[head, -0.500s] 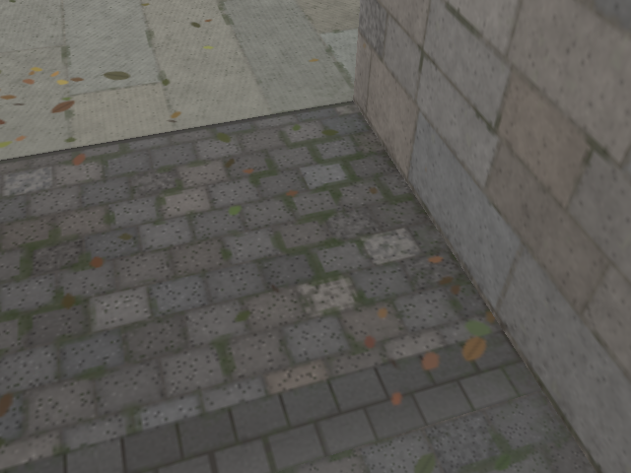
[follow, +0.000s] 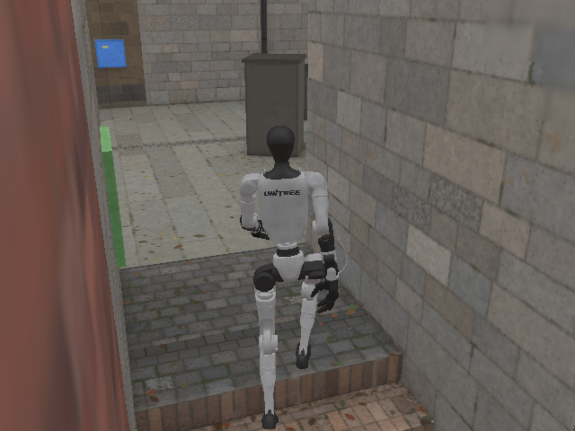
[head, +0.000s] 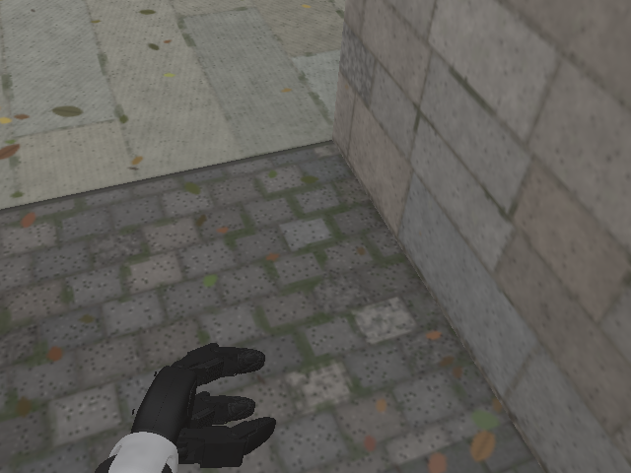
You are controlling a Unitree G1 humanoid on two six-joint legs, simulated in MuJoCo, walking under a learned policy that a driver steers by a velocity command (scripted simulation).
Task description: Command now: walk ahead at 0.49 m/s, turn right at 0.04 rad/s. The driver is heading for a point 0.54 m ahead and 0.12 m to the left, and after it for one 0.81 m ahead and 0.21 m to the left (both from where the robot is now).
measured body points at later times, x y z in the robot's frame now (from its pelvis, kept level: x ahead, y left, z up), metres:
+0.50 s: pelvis +0.29 +0.08 +0.10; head +0.31 +0.09 +0.55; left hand +0.32 +0.31 -0.05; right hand +0.55 -0.13 +0.05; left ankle +0.39 +0.17 -0.61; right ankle +0.10 -0.07 -0.57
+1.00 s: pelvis +0.42 +0.09 +0.12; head +0.46 +0.07 +0.56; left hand +0.59 +0.33 +0.02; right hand +0.53 -0.18 -0.02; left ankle +0.38 +0.18 -0.57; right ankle +0.51 -0.04 -0.61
